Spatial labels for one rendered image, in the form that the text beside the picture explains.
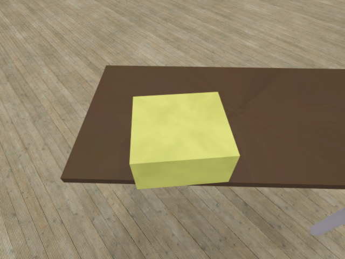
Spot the carton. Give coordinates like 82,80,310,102
129,92,240,189

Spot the table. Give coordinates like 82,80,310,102
61,65,345,236

